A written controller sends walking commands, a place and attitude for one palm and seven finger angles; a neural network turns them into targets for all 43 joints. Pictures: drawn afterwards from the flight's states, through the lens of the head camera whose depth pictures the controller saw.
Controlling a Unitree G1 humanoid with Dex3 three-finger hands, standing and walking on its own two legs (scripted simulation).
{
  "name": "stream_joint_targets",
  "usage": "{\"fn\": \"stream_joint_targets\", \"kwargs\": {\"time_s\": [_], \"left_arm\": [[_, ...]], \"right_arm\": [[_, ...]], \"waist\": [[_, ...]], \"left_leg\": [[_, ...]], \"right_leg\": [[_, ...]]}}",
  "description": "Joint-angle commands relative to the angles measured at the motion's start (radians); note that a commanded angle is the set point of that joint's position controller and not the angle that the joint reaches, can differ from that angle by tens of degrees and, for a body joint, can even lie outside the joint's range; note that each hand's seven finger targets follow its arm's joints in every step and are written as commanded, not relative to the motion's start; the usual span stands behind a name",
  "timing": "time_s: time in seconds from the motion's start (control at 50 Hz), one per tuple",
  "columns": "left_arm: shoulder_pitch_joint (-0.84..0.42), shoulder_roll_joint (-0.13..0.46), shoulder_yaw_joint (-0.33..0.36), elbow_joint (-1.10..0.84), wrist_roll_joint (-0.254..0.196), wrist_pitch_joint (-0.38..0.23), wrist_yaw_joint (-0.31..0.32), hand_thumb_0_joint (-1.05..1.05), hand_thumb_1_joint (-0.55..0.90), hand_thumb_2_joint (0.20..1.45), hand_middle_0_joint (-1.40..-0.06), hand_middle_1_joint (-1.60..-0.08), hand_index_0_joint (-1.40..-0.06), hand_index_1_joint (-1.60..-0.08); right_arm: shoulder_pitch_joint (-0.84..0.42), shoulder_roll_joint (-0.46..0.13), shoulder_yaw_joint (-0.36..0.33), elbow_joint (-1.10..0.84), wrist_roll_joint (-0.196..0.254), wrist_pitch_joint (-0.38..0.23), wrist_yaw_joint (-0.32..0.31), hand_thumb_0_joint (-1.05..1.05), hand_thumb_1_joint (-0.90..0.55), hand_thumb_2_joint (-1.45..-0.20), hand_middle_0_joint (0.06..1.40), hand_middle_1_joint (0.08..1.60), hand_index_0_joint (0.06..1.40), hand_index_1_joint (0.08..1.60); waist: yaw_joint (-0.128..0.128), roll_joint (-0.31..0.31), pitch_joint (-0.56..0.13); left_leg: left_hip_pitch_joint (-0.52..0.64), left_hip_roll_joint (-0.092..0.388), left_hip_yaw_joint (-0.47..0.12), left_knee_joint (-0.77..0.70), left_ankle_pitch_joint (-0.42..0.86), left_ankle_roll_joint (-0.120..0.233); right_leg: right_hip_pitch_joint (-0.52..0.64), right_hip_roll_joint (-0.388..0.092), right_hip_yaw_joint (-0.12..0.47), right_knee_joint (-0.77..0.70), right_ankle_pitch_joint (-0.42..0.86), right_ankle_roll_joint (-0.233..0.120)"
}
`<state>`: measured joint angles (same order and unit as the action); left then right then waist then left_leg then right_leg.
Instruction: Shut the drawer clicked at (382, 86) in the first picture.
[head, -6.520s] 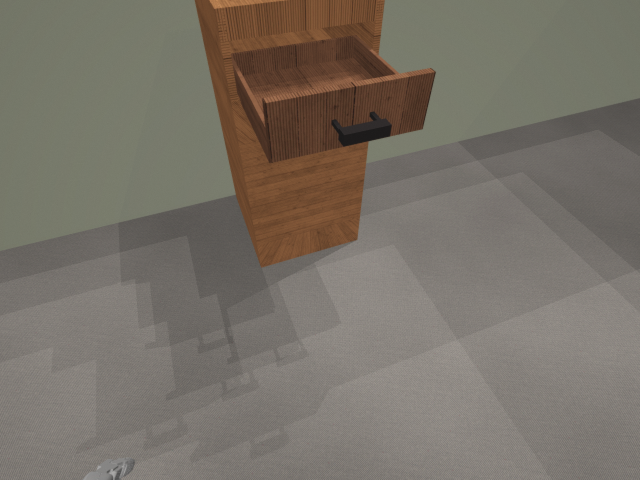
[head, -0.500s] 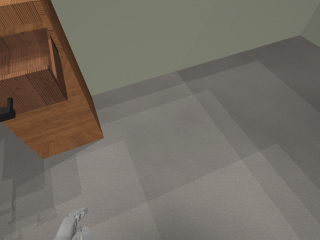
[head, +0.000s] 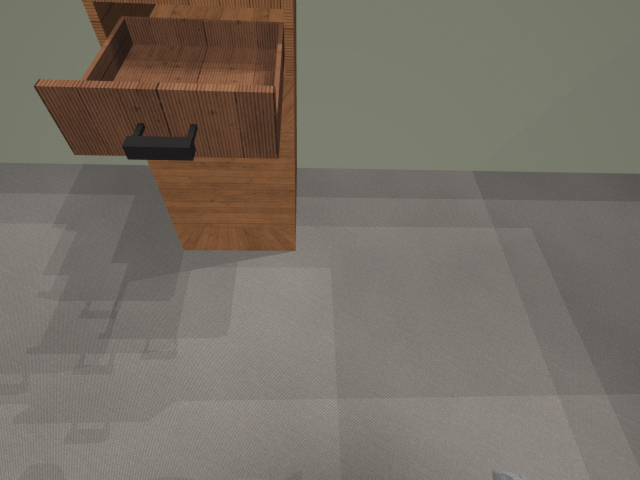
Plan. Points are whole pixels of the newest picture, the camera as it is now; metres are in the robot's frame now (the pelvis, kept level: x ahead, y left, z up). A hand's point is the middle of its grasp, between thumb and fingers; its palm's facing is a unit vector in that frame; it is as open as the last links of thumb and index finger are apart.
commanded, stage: turn to face it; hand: left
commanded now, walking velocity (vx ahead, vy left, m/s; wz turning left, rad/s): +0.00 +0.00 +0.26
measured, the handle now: (163, 138) +0.59 +0.33 +0.04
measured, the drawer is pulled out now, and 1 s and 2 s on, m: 0.30 0.30 0.30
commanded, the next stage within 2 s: take the last steps up to it in 0.08 s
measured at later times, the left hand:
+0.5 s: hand out of the picture +0.06 +0.21 -0.14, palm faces +0.09 -0.97 -0.21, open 7.4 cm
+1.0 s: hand out of the picture -0.02 +0.17 -0.15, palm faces +0.30 -0.94 -0.15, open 7.4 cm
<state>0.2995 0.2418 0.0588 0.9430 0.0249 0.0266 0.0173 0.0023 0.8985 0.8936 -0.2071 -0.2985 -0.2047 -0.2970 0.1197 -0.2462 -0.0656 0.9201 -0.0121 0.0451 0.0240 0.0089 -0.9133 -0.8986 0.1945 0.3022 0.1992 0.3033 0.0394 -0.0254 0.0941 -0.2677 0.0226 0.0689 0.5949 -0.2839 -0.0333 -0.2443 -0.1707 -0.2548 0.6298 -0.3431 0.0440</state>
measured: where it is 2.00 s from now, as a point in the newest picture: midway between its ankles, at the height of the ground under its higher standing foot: (282, 431)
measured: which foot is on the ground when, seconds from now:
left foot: down 0.00-0.54, up 0.56-1.00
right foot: down 0.00-0.00, up 0.02-0.52, down 0.54-1.00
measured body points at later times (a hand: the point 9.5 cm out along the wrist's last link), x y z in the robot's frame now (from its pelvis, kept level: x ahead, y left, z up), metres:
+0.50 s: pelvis +0.00 +0.01 +0.02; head +0.00 +0.01 +0.47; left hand +0.05 +0.26 -0.12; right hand +0.02 -0.22 -0.14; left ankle +0.00 +0.10 -0.73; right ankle +0.01 -0.10 -0.71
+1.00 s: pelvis +0.13 +0.06 +0.01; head +0.16 +0.06 +0.46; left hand -0.03 +0.22 -0.14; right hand +0.24 -0.15 -0.15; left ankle +0.21 +0.19 -0.71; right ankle +0.02 -0.10 -0.73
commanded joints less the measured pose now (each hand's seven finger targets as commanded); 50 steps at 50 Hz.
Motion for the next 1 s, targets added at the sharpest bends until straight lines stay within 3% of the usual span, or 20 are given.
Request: {"fn": "stream_joint_targets", "kwargs": {"time_s": [0.0,0.02,0.04,0.08,0.14,0.18,0.3,0.36,0.42,0.48,0.5,0.52,0.54,0.58,0.62,0.7,0.82,0.92,0.94,0.98], "left_arm": [[-0.053,0.085,0.012,-0.111,-0.011,0.006,0.013,0.000,0.900,0.900,-0.200,-0.300,-0.200,-0.300],[-0.068,0.083,0.015,-0.092,-0.006,0.012,0.015,0.000,0.900,0.900,-0.200,-0.300,-0.200,-0.300],[-0.073,0.078,0.020,-0.074,-0.007,0.014,0.011,0.000,0.900,0.900,-0.200,-0.300,-0.200,-0.300],[-0.048,0.089,0.020,-0.039,-0.008,0.014,0.001,0.000,0.900,0.900,-0.200,-0.300,-0.200,-0.300],[-0.012,0.081,0.019,-0.013,-0.009,0.015,0.000,0.000,0.900,0.900,-0.200,-0.300,-0.200,-0.300],[-0.016,0.073,0.015,-0.005,-0.008,0.013,0.001,0.000,0.900,0.900,-0.200,-0.300,-0.200,-0.300],[-0.098,0.046,0.006,-0.032,0.004,-0.003,-0.018,0.000,0.900,0.900,-0.200,-0.300,-0.200,-0.300],[-0.133,0.035,0.001,-0.045,0.006,-0.016,-0.024,0.000,0.900,0.900,-0.200,-0.300,-0.200,-0.300],[-0.097,0.008,-0.003,-0.033,0.003,-0.026,-0.027,0.000,0.900,0.900,-0.200,-0.300,-0.200,-0.300],[0.049,0.004,0.002,0.026,0.003,-0.042,-0.024,0.000,0.900,0.900,-0.200,-0.300,-0.200,-0.300],[0.101,0.043,0.011,0.048,0.008,-0.052,-0.017,0.000,0.900,0.900,-0.200,-0.300,-0.200,-0.300],[0.175,0.117,0.027,0.065,0.016,-0.059,-0.006,0.000,0.900,0.900,-0.200,-0.300,-0.200,-0.300],[0.214,0.156,0.033,0.066,0.002,-0.056,0.001,0.000,0.900,0.900,-0.200,-0.300,-0.200,-0.300],[0.123,0.108,0.028,0.057,-0.006,-0.070,0.007,0.000,0.900,0.900,-0.200,-0.300,-0.200,-0.300],[0.071,0.040,0.008,0.053,-0.006,-0.082,0.005,0.000,0.900,0.900,-0.200,-0.300,-0.200,-0.300],[0.117,0.002,-0.007,0.089,-0.011,-0.100,0.003,0.000,0.900,0.900,-0.200,-0.300,-0.200,-0.300],[0.233,0.000,-0.009,0.153,-0.002,-0.116,0.009,0.000,0.900,0.900,-0.200,-0.300,-0.200,-0.300],[0.251,0.026,0.000,0.181,0.006,-0.104,0.016,0.000,0.900,0.900,-0.200,-0.300,-0.200,-0.300],[0.245,0.030,0.003,0.182,0.006,-0.102,0.017,0.000,0.900,0.900,-0.200,-0.300,-0.200,-0.300],[0.230,0.025,0.004,0.184,-0.001,-0.098,0.013,0.000,0.900,0.900,-0.200,-0.300,-0.200,-0.300]], "right_arm": [[0.197,-0.254,-0.047,-0.015,-0.003,-0.024,-0.029,0.000,-0.900,-0.900,0.200,0.300,0.200,0.300],[0.156,-0.208,-0.034,-0.015,-0.007,-0.028,-0.037,0.000,-0.900,-0.900,0.200,0.300,0.200,0.300],[0.103,-0.185,-0.027,-0.027,-0.008,-0.030,-0.046,0.000,-0.900,-0.900,0.200,0.300,0.200,0.300],[0.033,-0.143,-0.009,-0.040,-0.006,-0.033,-0.050,0.000,-0.900,-0.900,0.200,0.300,0.200,0.300],[0.059,-0.128,-0.004,-0.030,0.002,-0.043,-0.052,0.000,-0.900,-0.900,0.200,0.300,0.200,0.300],[0.086,-0.114,-0.001,-0.017,0.000,-0.048,-0.053,0.000,-0.900,-0.900,0.200,0.300,0.200,0.300],[0.182,-0.101,-0.011,0.022,-0.010,-0.059,-0.049,0.000,-0.900,-0.900,0.200,0.300,0.200,0.300],[0.215,-0.095,-0.014,0.041,-0.015,-0.066,-0.050,0.000,-0.900,-0.900,0.200,0.300,0.200,0.300],[0.211,-0.093,-0.011,0.056,-0.016,-0.069,-0.049,0.000,-0.900,-0.900,0.200,0.300,0.200,0.300],[0.181,-0.072,-0.004,0.073,-0.009,-0.069,-0.047,0.000,-0.900,-0.900,0.200,0.300,0.200,0.300],[0.190,-0.032,0.001,0.076,-0.003,-0.072,-0.045,0.000,-0.900,-0.900,0.200,0.300,0.200,0.300],[0.186,0.024,0.016,0.055,0.006,-0.079,-0.041,0.000,-0.900,-0.900,0.200,0.300,0.200,0.300],[0.118,-0.028,0.002,0.019,-0.012,-0.075,-0.032,0.000,-0.900,-0.900,0.200,0.300,0.200,0.300],[0.136,-0.047,-0.016,0.046,-0.021,-0.065,-0.018,0.000,-0.900,-0.900,0.200,0.300,0.200,0.300],[0.193,-0.013,-0.016,0.087,-0.020,-0.056,-0.010,0.000,-0.900,-0.900,0.200,0.300,0.200,0.300],[0.223,0.029,-0.013,0.103,-0.014,-0.046,-0.004,0.000,-0.900,-0.900,0.200,0.300,0.200,0.300],[0.070,0.042,-0.005,0.053,-0.011,-0.059,0.006,0.000,-0.900,-0.900,0.200,0.300,0.200,0.300],[-0.010,0.062,0.009,0.025,-0.006,-0.081,0.013,0.000,-0.900,-0.900,0.200,0.300,0.200,0.300],[0.015,0.053,0.007,0.033,-0.006,-0.088,0.008,0.000,-0.900,-0.900,0.200,0.300,0.200,0.300],[0.228,0.006,-0.004,0.101,-0.016,-0.102,-0.010,0.000,-0.900,-0.900,0.200,0.300,0.200,0.300]], "waist": [[-0.109,0.253,-0.220],[-0.091,0.214,-0.170],[-0.076,0.261,-0.134],[-0.044,0.212,-0.087],[-0.036,0.156,-0.111],[-0.039,0.157,-0.129],[-0.079,0.154,-0.065],[-0.089,0.143,-0.033],[-0.065,0.151,-0.032],[0.009,0.083,-0.048],[0.029,-0.017,-0.046],[0.058,-0.226,-0.043],[0.080,-0.210,0.022],[0.019,-0.142,0.082],[-0.031,-0.061,0.100],[-0.048,-0.090,0.091],[-0.004,-0.098,0.075],[0.014,-0.152,0.043],[-0.002,-0.148,0.022],[-0.099,-0.054,-0.097]], "left_leg": [[0.285,0.409,-0.376,-0.212,0.775,0.249],[0.211,0.344,-0.303,-0.239,0.657,0.237],[0.184,0.294,-0.300,-0.243,0.614,0.222],[0.130,0.240,-0.233,-0.261,0.576,0.198],[0.169,0.203,-0.199,-0.273,0.595,0.178],[0.190,0.200,-0.217,-0.289,0.544,0.187],[0.175,0.218,-0.361,-0.406,-0.080,0.237],[0.149,0.221,-0.402,-0.426,-0.188,0.246],[0.054,0.201,-0.395,-0.418,-0.242,0.232],[-0.114,0.120,-0.317,-0.295,-0.297,0.175],[-0.240,0.051,-0.251,-0.151,-0.288,0.133],[-0.413,-0.061,-0.092,0.110,-0.256,0.082],[-0.476,-0.037,-0.084,0.276,-0.273,0.067],[-0.446,0.022,-0.109,0.414,-0.133,0.065],[-0.399,0.049,-0.094,0.460,-0.012,0.048],[-0.376,0.060,-0.052,0.468,0.131,0.015],[-0.423,0.082,-0.008,0.301,0.141,0.012],[-0.245,0.042,0.041,0.074,0.064,0.049],[-0.174,0.026,0.052,0.030,0.046,0.059],[0.161,-0.016,0.065,-0.102,0.116,0.079]], "right_leg": [[-0.270,0.038,0.196,0.423,-0.324,0.021],[-0.260,0.034,0.215,0.460,-0.266,0.016],[-0.285,0.038,0.229,0.486,-0.202,0.019],[-0.270,0.043,0.238,0.514,-0.097,0.025],[-0.256,0.063,0.231,0.505,-0.029,0.037],[-0.243,0.067,0.238,0.464,-0.022,0.039],[-0.282,0.081,0.221,0.297,-0.071,0.014],[-0.251,0.088,0.214,0.180,-0.093,0.000],[-0.107,0.114,0.197,0.049,-0.087,-0.016],[0.181,0.139,0.177,-0.197,0.031,-0.027],[0.316,0.067,0.273,-0.290,-0.058,-0.047],[0.404,-0.158,0.575,-0.432,-0.285,-0.123],[0.284,-0.296,0.766,-0.554,-0.453,-0.206],[0.142,-0.254,0.699,-0.583,-0.457,-0.206],[0.084,-0.177,0.506,-0.555,-0.248,-0.166],[0.084,-0.092,0.298,-0.544,0.049,-0.131],[0.207,-0.106,0.271,-0.486,0.307,-0.168],[0.211,-0.111,0.241,-0.389,0.454,-0.158],[0.210,-0.112,0.238,-0.332,0.513,-0.156],[0.114,-0.049,0.179,-0.035,0.593,-0.121]]}}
